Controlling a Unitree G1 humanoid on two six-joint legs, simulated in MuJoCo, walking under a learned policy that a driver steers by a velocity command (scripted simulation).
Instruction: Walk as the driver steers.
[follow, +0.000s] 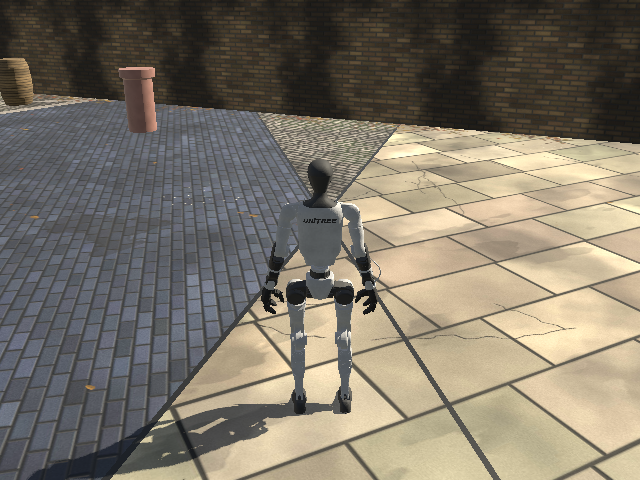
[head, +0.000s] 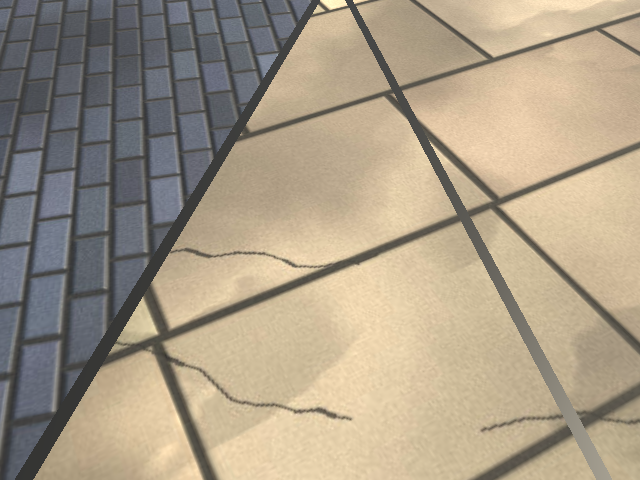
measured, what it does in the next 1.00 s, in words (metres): walks ahead: right foot, then left foot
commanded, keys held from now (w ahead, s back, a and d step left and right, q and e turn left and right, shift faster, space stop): w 1.00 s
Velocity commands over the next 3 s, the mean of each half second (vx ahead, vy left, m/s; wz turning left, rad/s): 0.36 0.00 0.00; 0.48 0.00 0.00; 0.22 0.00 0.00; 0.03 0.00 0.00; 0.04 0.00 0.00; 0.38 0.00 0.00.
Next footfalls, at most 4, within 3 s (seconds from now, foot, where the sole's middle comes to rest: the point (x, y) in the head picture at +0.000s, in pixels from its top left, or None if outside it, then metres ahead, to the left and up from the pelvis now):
0.22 right None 0.09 -0.15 -0.77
0.70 left None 0.46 0.08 -0.77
1.20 right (401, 380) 0.76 -0.16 -0.77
1.54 left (296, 397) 0.72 0.08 -0.77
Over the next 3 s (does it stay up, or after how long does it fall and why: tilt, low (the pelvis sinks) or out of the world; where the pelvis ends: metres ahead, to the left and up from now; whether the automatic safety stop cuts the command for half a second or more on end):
stays up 0.90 -0.04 -0.01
